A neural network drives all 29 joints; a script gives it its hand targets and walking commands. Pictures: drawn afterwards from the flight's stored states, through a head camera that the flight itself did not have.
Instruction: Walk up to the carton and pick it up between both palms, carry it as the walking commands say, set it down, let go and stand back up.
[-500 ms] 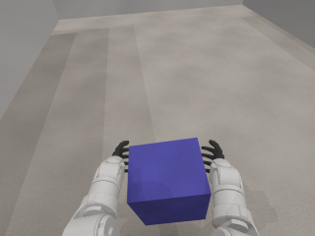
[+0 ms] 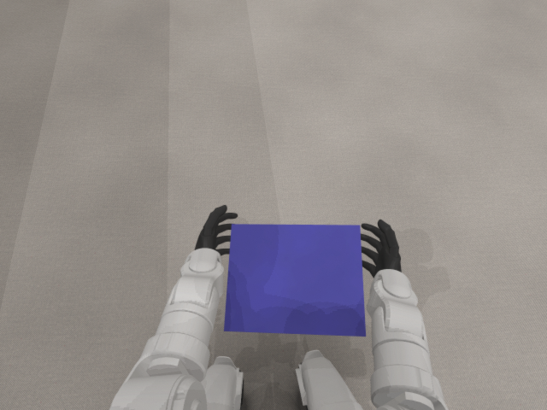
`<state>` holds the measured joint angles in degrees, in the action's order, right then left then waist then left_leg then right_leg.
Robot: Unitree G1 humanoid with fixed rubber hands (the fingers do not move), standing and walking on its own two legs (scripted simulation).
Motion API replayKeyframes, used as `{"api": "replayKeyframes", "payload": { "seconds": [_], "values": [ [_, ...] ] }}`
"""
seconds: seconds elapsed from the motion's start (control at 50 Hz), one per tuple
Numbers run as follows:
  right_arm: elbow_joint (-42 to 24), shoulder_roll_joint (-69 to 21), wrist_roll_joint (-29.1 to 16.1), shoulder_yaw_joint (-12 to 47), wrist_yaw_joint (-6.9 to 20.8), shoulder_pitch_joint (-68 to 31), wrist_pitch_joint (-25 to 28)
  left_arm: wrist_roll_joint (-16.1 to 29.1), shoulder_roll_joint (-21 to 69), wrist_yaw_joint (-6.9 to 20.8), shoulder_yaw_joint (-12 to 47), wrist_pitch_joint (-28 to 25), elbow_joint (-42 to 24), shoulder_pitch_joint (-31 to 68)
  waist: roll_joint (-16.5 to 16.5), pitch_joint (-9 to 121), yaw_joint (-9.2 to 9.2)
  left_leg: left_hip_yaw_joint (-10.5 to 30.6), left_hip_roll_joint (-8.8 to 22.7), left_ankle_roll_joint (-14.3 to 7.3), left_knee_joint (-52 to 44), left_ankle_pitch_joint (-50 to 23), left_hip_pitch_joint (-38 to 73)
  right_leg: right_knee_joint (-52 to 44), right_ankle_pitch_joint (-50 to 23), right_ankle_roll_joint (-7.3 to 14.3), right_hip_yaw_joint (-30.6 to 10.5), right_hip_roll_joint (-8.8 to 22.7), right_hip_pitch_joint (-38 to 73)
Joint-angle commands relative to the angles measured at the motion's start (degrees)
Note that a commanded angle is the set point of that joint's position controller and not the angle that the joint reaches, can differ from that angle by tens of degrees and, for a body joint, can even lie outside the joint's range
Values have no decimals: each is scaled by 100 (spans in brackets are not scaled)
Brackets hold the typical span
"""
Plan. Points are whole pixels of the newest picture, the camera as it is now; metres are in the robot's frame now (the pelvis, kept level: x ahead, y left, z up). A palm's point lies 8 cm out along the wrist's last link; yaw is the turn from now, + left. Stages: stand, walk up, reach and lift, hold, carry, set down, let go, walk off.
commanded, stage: set down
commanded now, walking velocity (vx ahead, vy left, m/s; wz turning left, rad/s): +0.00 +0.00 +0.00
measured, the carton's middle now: (295, 284) +0.31 -0.07 -0.14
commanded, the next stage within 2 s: none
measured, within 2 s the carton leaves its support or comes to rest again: neither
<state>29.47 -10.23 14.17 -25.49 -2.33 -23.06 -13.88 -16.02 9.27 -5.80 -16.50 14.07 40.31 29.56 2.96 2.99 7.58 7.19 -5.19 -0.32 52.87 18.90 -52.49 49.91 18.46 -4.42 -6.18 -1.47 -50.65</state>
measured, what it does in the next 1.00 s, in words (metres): lowers itself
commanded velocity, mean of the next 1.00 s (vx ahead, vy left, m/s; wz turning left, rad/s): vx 0.00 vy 0.00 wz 0.00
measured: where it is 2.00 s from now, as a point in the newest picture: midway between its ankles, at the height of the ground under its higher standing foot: outside the picture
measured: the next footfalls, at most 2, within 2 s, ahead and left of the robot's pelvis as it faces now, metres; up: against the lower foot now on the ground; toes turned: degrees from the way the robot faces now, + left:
none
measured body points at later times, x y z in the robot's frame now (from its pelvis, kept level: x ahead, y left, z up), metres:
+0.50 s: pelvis -0.01 -0.01 -0.07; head +0.18 -0.03 +0.33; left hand +0.39 +0.04 -0.17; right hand +0.34 -0.24 -0.16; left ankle +0.06 +0.10 -0.68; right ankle +0.05 -0.16 -0.68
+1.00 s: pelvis -0.04 -0.02 -0.16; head +0.17 -0.04 +0.23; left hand +0.41 +0.04 -0.25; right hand +0.35 -0.24 -0.24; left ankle +0.06 +0.10 -0.68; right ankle +0.05 -0.16 -0.68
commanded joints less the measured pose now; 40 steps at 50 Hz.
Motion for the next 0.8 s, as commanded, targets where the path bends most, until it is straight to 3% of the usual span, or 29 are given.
{"api": "replayKeyframes", "payload": {
  "seconds": [0.0,0.04,0.08,0.1,0.12,0.18,0.22,0.26,0.32,0.34,0.36,0.38,0.4,0.42,0.44,0.46,0.48,0.5,0.52,0.54,0.58,0.64,0.66,0.68,0.7,0.72,0.74,0.76,0.78],
  "values": [
    [-67,-4691,-608,3176,1549,-3382,384,800,6111,1057,3390,-532,-469,2880,464,4857,358,215,-105,311,-410,-2107,2631,127,-1858,429,587,-571,551],
    [-83,-4413,-646,3144,1582,-3314,429,746,6101,961,3336,-506,-171,2543,498,4928,380,211,-126,359,-277,-2160,2586,260,-1787,406,653,-565,233],
    [25,-4208,-638,3039,1641,-2945,477,917,6160,855,3583,-541,-304,2533,417,4941,697,328,-86,409,-175,-2540,2631,355,-1956,395,746,-603,-68],
    [58,-4128,-562,2951,1639,-3005,462,907,5990,847,3502,-571,-326,2637,210,4901,684,313,-96,408,-168,-1917,2330,405,-1610,397,722,-597,-93],
    [-56,-4216,-596,3014,1642,-2945,459,897,5959,805,3620,-564,-334,2551,196,5008,719,265,-142,411,-102,-1918,2218,469,-1679,369,787,-606,-147],
    [-36,-4117,-668,3054,1676,-2853,471,993,5778,690,3713,-634,-573,2695,236,5066,653,302,-148,428,26,-2179,2149,696,-1754,307,861,-638,-584],
    [15,-4087,-766,3040,1596,-3107,503,917,5528,638,3615,-683,-482,2868,194,4956,532,42,-281,398,201,-1779,1539,789,-1676,275,797,-620,-497],
    [114,-4291,-872,3097,1626,-3081,510,806,5504,553,3539,-732,-622,2944,352,5110,288,-36,-312,401,322,-1881,1432,914,-1625,251,768,-605,-764],
    [80,-4050,-932,3021,1564,-3223,598,788,5471,543,3541,-731,-409,2855,504,5117,416,-44,-368,419,509,-1871,1373,1086,-1526,233,858,-665,-1173],
    [-40,-4079,-1050,3140,1559,-3577,671,783,5366,496,3475,-800,-570,3068,590,5400,178,-88,-389,407,715,-2029,1204,1219,-1605,257,754,-624,-1267],
    [-38,-4152,-1078,3263,1482,-3504,635,996,5448,558,3663,-787,-612,3064,264,5575,416,-225,-496,374,809,-1859,1021,1184,-1792,217,807,-671,-874],
    [8,-4179,-1071,3199,1469,-3518,630,908,5178,523,3552,-848,-667,3183,140,5687,283,-325,-506,349,898,-1544,650,1301,-1647,149,819,-679,-944],
    [-120,-4148,-1120,3289,1380,-3469,651,809,5196,543,3558,-796,-422,2921,312,5519,321,-342,-517,328,1015,-1697,568,1408,-1843,91,815,-648,-1011],
    [11,-4213,-1015,3167,1269,-3532,617,913,5165,587,3504,-796,-360,3293,158,5459,520,-467,-580,316,1114,-1125,118,1354,-1513,92,776,-647,-843],
    [9,-4357,-1004,3218,1237,-3553,616,956,5090,597,3480,-822,-436,3438,130,5570,400,-486,-607,286,1125,-1051,-19,1423,-1530,90,819,-652,-730],
    [-58,-4492,-1064,3297,1198,-3582,611,967,5138,592,3526,-844,-561,3520,69,5820,468,-489,-631,256,1252,-1081,-151,1577,-1675,59,811,-666,-677],
    [75,-4564,-1075,3292,1213,-3811,553,976,4930,596,3419,-823,-623,3803,70,5840,255,-610,-641,274,1403,-848,-428,1632,-1404,65,782,-668,-775],
    [-16,-4460,-1141,3384,1198,-3872,568,1034,4868,611,3446,-841,-584,3756,-50,5973,263,-641,-658,272,1497,-843,-615,1723,-1453,8,842,-685,-814],
    [-124,-4383,-1093,3433,1102,-3915,555,1066,4970,680,3423,-768,-312,3707,-147,5867,448,-665,-656,238,1622,-761,-701,1701,-1411,-11,794,-660,-847],
    [-125,-4435,-1202,3502,1062,-4153,539,1111,5025,680,3375,-767,-292,3896,32,5974,316,-809,-683,231,1692,-489,-930,1730,-1116,-6,747,-658,-674],
    [-249,-4649,-1175,3713,930,-4179,496,1282,5021,740,3552,-793,-717,4227,-270,6587,412,-874,-797,256,2034,-663,-1310,1934,-1559,-48,706,-680,-207],
    [-225,-4587,-1179,3628,796,-4232,439,1376,5055,802,3528,-699,-370,4415,-133,6469,572,-895,-760,219,2153,-195,-1505,2044,-1153,-70,760,-682,-378],
    [-31,-4857,-1187,3590,800,-4168,391,1367,4900,772,3515,-731,-670,4601,-108,6698,397,-918,-769,241,2211,-253,-1605,2178,-1206,-43,760,-709,-434],
    [-155,-4877,-1217,3621,766,-4503,380,1201,4867,780,3299,-649,-260,4514,-232,6477,330,-955,-732,200,2364,-88,-1775,2134,-996,-75,666,-694,-608],
    [-142,-4770,-1248,3605,773,-4663,344,1286,4868,792,3281,-635,-227,4672,-153,6330,294,-917,-763,170,2307,57,-1798,2232,-778,-109,778,-700,-771],
    [-243,-4926,-1278,3770,728,-4690,325,1318,4962,811,3295,-620,-197,4589,-372,6530,273,-993,-797,141,2457,25,-1795,2181,-750,-126,744,-723,-464],
    [-129,-4861,-1235,3608,712,-4812,311,1214,4941,825,3149,-623,-127,4809,-140,6311,306,-1052,-792,172,2485,227,-2119,2195,-699,-96,665,-706,-541],
    [-164,-5002,-1274,3754,709,-4866,298,1240,4961,807,3099,-636,-251,4819,-235,6447,87,-1023,-822,144,2563,38,-2102,2282,-828,-111,639,-726,-495],
    [-166,-4908,-1296,3724,705,-4920,307,1434,4927,850,3328,-668,-371,5050,-401,6675,359,-1014,-835,165,2630,222,-2146,2404,-686,-113,770,-749,-518]
  ]
}}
